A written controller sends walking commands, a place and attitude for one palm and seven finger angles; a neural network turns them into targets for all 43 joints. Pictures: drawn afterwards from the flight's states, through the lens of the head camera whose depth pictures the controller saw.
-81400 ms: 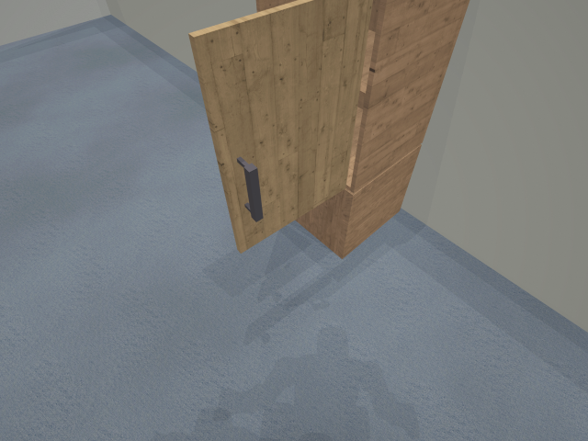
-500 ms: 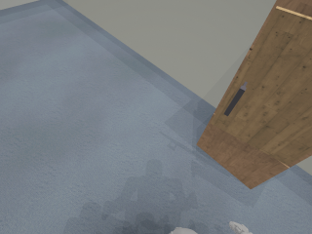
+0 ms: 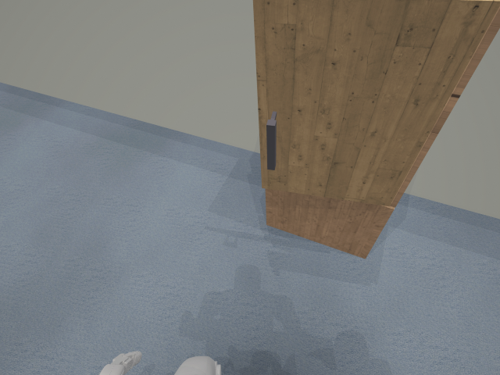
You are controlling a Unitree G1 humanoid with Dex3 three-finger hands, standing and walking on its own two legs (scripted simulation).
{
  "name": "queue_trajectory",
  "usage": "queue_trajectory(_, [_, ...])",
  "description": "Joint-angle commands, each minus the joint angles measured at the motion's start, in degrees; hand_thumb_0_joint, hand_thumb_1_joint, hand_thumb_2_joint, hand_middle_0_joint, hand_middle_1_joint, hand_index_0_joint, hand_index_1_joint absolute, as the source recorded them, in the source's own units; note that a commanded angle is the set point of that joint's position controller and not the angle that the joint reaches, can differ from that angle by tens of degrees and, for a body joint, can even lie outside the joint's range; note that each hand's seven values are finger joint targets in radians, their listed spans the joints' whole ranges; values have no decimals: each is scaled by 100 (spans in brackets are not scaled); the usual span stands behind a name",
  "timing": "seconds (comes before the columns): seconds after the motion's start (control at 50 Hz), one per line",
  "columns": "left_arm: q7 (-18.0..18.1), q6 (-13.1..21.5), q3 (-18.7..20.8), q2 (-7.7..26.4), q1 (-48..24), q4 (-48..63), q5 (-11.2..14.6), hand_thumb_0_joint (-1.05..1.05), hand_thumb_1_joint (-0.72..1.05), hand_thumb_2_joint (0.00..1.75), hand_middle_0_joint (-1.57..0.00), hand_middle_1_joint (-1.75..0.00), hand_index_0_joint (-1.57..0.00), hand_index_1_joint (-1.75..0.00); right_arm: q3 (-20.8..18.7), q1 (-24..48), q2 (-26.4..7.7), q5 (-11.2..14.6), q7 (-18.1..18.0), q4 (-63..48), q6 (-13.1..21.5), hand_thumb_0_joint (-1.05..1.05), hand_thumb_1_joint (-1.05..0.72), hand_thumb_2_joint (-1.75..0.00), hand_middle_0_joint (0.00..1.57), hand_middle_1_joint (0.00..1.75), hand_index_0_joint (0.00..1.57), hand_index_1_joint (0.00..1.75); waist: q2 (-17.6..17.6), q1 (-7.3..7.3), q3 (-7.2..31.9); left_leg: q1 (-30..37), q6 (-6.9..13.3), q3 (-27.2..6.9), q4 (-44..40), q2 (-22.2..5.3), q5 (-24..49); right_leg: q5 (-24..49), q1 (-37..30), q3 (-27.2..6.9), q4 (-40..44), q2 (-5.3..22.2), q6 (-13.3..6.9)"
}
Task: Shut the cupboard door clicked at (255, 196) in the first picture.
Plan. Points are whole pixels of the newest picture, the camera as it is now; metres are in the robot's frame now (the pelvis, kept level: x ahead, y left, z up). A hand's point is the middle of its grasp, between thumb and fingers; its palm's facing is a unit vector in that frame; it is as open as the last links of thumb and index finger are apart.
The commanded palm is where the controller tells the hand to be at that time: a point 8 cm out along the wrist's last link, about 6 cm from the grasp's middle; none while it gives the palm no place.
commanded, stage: turn to face it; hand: left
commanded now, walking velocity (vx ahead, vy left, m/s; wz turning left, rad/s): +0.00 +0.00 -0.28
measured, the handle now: (272, 141) +0.68 -0.03 -0.10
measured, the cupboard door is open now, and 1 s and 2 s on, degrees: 11 11 11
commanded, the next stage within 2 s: take the last steps up to it in 0.24 s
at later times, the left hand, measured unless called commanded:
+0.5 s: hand out of the picture +0.08 +0.23 -0.18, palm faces -0.08 -0.98 -0.18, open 7.4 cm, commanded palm none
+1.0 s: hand (230, 322) +0.24 +0.06 -0.16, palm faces -0.21 -0.96 -0.19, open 7.3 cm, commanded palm none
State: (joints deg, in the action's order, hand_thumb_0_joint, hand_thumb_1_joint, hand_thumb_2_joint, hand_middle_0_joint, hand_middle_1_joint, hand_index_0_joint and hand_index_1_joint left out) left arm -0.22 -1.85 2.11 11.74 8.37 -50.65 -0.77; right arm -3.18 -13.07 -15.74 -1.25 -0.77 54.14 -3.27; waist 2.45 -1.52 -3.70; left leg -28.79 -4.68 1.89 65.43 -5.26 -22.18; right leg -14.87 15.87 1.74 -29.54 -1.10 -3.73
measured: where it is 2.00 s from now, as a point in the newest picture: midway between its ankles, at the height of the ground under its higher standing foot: outside the picture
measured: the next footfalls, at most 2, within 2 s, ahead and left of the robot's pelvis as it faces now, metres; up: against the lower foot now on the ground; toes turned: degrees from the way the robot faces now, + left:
left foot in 0.34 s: +0.07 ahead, +0.13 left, +0.00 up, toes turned -4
right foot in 0.84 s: +0.13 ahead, -0.18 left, +0.00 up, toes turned -13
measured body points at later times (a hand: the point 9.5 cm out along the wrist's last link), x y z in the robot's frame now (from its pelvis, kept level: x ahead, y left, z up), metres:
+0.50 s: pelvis +0.04 +0.03 +0.00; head +0.06 +0.06 +0.45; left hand +0.09 +0.28 -0.16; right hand +0.07 -0.21 -0.13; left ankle +0.03 +0.14 -0.74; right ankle -0.03 -0.09 -0.67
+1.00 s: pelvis +0.11 -0.09 +0.00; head +0.13 -0.10 +0.45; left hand +0.25 +0.11 -0.14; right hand +0.02 -0.32 -0.15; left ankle +0.09 +0.05 -0.67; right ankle +0.09 -0.17 -0.74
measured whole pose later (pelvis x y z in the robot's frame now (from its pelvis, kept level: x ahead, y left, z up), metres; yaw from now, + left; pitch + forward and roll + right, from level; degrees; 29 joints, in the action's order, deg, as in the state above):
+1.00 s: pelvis +0.11 -0.09 +0.00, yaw -12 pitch +1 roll +0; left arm -0.2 1.6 2.2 9.3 9.3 -57.3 -0.6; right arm -3.0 -19.8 -12.2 -1.7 -0.6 62.0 -0.6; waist 1.4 -2.8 -2.3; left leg -25.2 -1.2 3.8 61.6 -5.6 -23.6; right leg -14.2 12.3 7.7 -25.7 -0.6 -3.3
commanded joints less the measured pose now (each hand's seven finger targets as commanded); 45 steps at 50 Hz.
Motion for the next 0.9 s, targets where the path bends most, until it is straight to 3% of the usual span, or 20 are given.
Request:
queue_trajectory(0.0, [91,195,309,1033,426,226,-5,0,90,90,-20,-30,-20,-30,-46,-147,-259,-2,-20,-305,110,0,-90,-90,20,30,20,30,-819,146,777,-283,-61,-164,-258,16,368,2514,-912,-1244,1066,1321,-574])
queue_trajectory(0.14, [117,176,356,976,641,86,-63,0,90,90,-20,-30,-20,-30,-28,216,-166,25,-62,-398,141,0,-90,-90,20,30,20,30,-917,272,545,-190,-16,-191,-1156,118,-14,2071,-910,-1793,1172,1460,-850])
queue_trajectory(0.2, [140,159,396,1012,689,8,-94,0,90,90,-20,-30,-20,-30,6,275,-72,64,-83,-416,206,0,-90,-90,20,30,20,30,-978,314,577,234,66,-143,-2018,216,-228,2489,-895,-1976,971,1513,-928])
queue_trajectory(0.24, [147,142,400,991,625,-49,-69,0,90,90,-20,-30,-20,-30,17,77,-14,80,-116,-316,237,0,-90,-90,20,30,20,30,-954,201,632,846,116,-97,-2814,332,184,2652,-678,-1998,743,1380,-785])
queue_trajectory(0.28, [141,108,378,871,469,-85,-14,0,90,90,-20,-30,-20,-30,28,-377,-31,92,-142,-136,293,0,-90,-90,20,30,20,30,-729,-16,681,1932,185,-63,-4035,313,1239,2006,-108,-1779,411,1060,-390])
queue_trajectory(0.3, [134,87,323,651,566,-45,23,0,90,90,-20,-30,-20,-30,15,-496,-273,66,-159,-97,369,0,-90,-90,20,30,20,30,2,-4,811,2522,362,-575,-4567,-267,1603,1232,363,-1450,-14,569,-117])
queue_trajectory(0.32, [99,70,263,381,766,-42,62,0,90,90,-20,-30,-20,-30,-31,-467,-684,3,-179,-147,396,0,-90,-90,20,30,20,30,1203,92,781,2631,870,-1698,-4689,-1301,2512,-345,839,-777,-668,-58,212])
queue_trajectory(0.34, [86,52,266,468,698,-27,35,0,90,90,-20,-30,-20,-30,-50,-421,-773,-47,-206,-212,338,0,-90,-90,20,30,20,30,1218,27,606,2323,1376,-2060,-4931,-1879,2431,-1718,979,-454,-1620,-123,322])
queue_trajectory(0.36, [43,21,296,498,560,18,-25,0,90,90,-20,-30,-20,-30,-29,-419,-758,-94,-248,-242,327,0,-90,-90,20,30,20,30,672,-1,326,2024,1520,-2011,-5060,-1918,2030,-1710,1111,-538,-2365,-46,351])
queue_trajectory(0.38, [13,-32,330,523,548,-62,-73,0,90,90,-20,-30,-20,-30,28,-412,-650,-94,-269,-194,371,0,-90,-90,20,30,20,30,1044,39,325,2011,1408,-1983,-5213,-1731,1872,-1532,1367,-591,-2872,9,376])
queue_trajectory(0.46, [-145,-20,359,495,562,-175,-106,0,90,90,-20,-30,-20,-30,39,-532,-521,-86,-263,-147,475,0,-90,-90,20,30,20,30,538,54,280,2444,1063,-1073,-5141,-1308,1770,-704,1900,-470,-3546,155,465])
queue_trajectory(0.6, [-276,-1,268,331,-50,-47,-99,0,90,90,-20,-30,-20,-30,-62,-1148,-547,-93,-217,223,576,0,-90,-90,20,30,20,30,578,-170,113,2871,1196,-574,-5269,-1445,1901,-248,2193,-179,-2697,443,536])
queue_trajectory(0.68, [-312,50,194,307,-405,38,-87,0,90,90,-20,-30,-20,-30,-111,-1191,-604,-122,-159,358,557,0,-90,-90,20,30,20,30,851,-238,-66,2584,1192,-277,-5147,-1437,1937,-403,1572,155,-1405,450,463])
queue_trajectory(0.74, [-325,84,225,354,-76,-94,-71,0,90,90,-20,-30,-20,-30,-154,-869,-739,-121,-119,340,541,0,-90,-90,20,30,20,30,967,-15,-9,1855,1067,-96,-4951,-1401,1381,-190,422,330,-714,306,367])
queue_trajectory(0.76, [-317,106,258,404,220,-222,-72,0,90,90,-20,-30,-20,-30,-150,-767,-750,-104,-110,345,524,0,-90,-90,20,30,20,30,820,152,69,1516,958,-4,-4687,-1274,1139,115,-219,406,-314,206,339])
queue_trajectory(0.78, [-286,156,296,575,721,-415,-83,0,90,90,-20,-30,-20,-30,-134,-744,-659,-75,-80,361,506,0,-90,-90,20,30,20,30,231,395,262,1140,788,180,-4049,-941,1035,281,-1109,400,204,65,245])
queue_trajectory(0.8, [-221,234,390,961,1482,-652,-110,0,90,90,-20,-30,-20,-30,-84,-651,-445,-5,-27,297,522,0,-90,-90,20,30,20,30,-629,776,610,305,539,752,-2827,-451,515,-300,-2262,-360,754,751,32])
queue_trajectory(0.82, [-111,304,497,1560,2047,-860,-108,0,90,90,-20,-30,-20,-30,61,-539,86,55,-10,81,530,0,-90,-90,20,30,20,30,-2387,938,925,-798,367,905,-1071,318,-1634,-637,-2794,-2381,1466,2160,-489])
queue_trajectory(0.84, [-39,280,435,1507,1924,-829,-10,0,90,90,-20,-30,-20,-30,16,-372,-167,29,-28,41,479,0,-90,-90,20,30,20,30,-1784,888,742,-778,478,153,-229,143,-1543,-804,-2038,-2617,1899,2375,-749])
queue_trajectory(0.88, [42,297,342,1023,1007,-658,-15,0,90,90,-20,-30,-20,-30,-40,-499,-45,14,-28,214,460,0,-90,-90,20,30,20,30,-1419,437,335,-731,474,-14,123,-146,-620,-631,-1418,-1952,1876,2055,-775])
